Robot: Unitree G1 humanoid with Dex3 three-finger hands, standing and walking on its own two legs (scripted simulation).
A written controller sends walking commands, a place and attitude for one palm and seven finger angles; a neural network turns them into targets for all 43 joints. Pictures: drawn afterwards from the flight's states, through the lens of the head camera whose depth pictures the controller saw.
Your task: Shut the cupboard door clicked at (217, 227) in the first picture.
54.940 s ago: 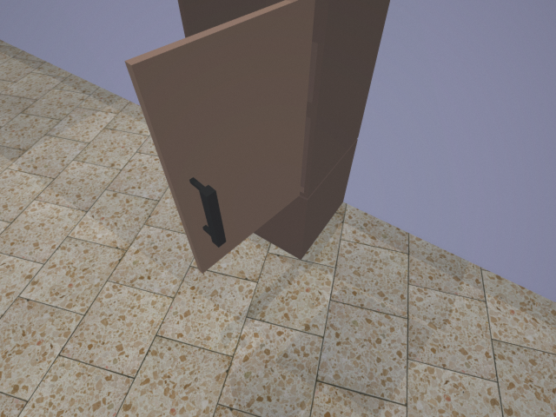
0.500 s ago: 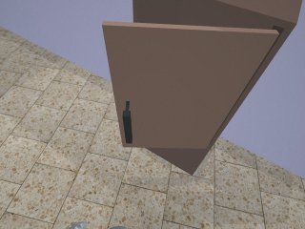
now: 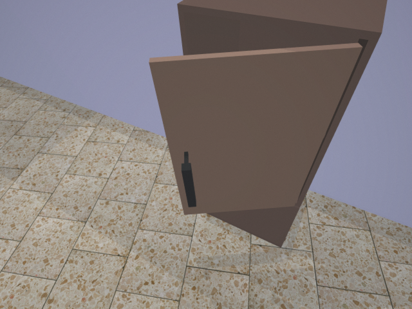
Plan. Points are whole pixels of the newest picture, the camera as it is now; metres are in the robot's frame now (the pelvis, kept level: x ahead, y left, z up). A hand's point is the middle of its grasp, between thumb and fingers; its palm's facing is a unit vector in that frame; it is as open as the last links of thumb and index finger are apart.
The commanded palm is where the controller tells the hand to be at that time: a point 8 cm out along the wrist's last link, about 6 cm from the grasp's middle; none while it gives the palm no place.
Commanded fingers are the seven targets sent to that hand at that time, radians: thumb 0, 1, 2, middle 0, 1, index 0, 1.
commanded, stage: come to a stop and stand still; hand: left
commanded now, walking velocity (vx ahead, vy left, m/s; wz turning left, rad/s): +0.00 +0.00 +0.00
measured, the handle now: (189, 180) +0.46 +0.09 -0.09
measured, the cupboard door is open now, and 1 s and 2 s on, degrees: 32 32 32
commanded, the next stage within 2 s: look again from close up in 0.04 s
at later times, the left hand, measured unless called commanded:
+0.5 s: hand out of the picture +0.04 +0.16 -0.16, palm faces +0.00 -0.97 -0.23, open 7.3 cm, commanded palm none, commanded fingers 0.00 0.90 0.90 -0.20 -0.30 -0.20 -0.30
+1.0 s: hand out of the picture +0.02 +0.11 -0.17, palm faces +0.06 -0.98 -0.18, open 7.3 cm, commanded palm none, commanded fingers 0.00 0.90 0.90 -0.20 -0.30 -0.20 -0.30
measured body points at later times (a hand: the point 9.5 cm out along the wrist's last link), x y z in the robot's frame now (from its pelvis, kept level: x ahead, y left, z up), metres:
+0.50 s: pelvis +0.02 -0.02 +0.01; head +0.04 -0.04 +0.46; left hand +0.04 +0.21 -0.14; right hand +0.02 -0.23 -0.16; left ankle +0.01 +0.05 -0.74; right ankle +0.01 -0.13 -0.74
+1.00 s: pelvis +0.04 -0.06 +0.00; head +0.06 -0.06 +0.45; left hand +0.02 +0.16 -0.16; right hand +0.05 -0.27 -0.16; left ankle +0.01 +0.05 -0.74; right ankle +0.01 -0.13 -0.74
